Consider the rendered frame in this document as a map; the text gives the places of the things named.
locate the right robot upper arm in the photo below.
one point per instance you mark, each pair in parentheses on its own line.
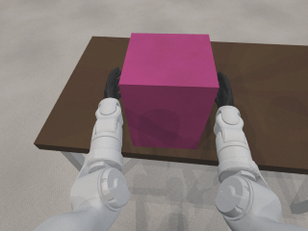
(248,206)

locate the robot left hand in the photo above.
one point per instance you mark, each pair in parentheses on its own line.
(111,89)

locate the robot left forearm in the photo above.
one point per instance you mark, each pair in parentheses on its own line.
(106,139)

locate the carton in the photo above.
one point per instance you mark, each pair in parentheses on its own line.
(168,85)

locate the robot right forearm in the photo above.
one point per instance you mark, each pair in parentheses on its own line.
(234,156)

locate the robot right hand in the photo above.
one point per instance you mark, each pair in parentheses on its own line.
(225,94)

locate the table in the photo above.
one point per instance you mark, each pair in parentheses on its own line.
(269,83)

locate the left robot upper arm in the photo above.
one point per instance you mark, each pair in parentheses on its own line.
(96,200)

